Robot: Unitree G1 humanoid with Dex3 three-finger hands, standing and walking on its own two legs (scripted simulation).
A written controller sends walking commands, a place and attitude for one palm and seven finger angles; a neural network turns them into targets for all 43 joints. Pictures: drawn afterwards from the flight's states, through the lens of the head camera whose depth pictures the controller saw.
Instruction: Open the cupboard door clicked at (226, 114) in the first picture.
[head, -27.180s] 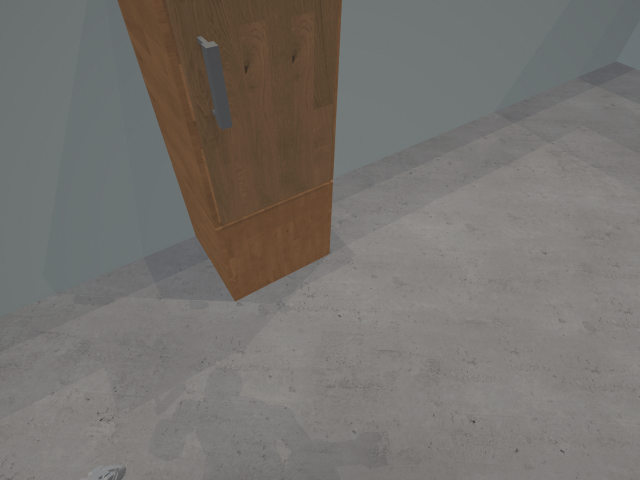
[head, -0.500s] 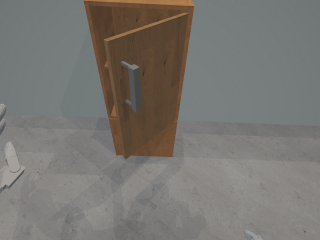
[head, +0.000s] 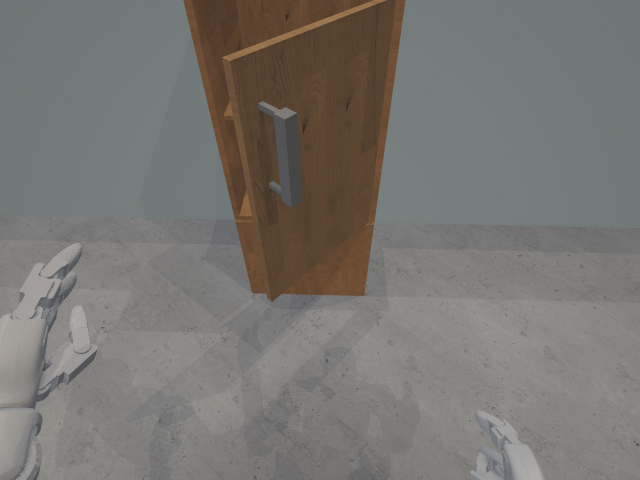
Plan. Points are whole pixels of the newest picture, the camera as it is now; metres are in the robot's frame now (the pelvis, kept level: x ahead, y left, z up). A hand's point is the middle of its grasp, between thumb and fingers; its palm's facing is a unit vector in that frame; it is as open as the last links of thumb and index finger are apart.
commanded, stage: let the arm hang, fingers relaxed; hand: left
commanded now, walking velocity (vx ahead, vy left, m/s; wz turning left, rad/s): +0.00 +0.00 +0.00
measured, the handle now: (279, 155) +0.59 +0.12 +0.09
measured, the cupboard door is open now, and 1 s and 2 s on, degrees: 49 49 49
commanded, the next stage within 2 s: look to check the result in 1.04 s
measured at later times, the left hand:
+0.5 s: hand out of the picture -0.05 +0.21 -0.16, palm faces +0.03 -0.97 -0.24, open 7.3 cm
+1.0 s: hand out of the picture +0.06 +0.22 -0.15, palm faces +0.01 -0.96 -0.28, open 7.4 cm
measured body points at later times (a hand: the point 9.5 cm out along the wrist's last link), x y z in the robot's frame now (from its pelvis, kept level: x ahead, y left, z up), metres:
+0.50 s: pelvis -0.01 +0.00 +0.01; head +0.02 +0.01 +0.46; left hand -0.05 +0.26 -0.14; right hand -0.02 -0.24 -0.14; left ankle +0.01 +0.12 -0.73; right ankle +0.00 -0.11 -0.73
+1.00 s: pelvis -0.01 +0.00 +0.01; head +0.00 -0.01 +0.46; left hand +0.05 +0.27 -0.13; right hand +0.04 -0.26 -0.14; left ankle +0.01 +0.12 -0.73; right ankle +0.00 -0.11 -0.73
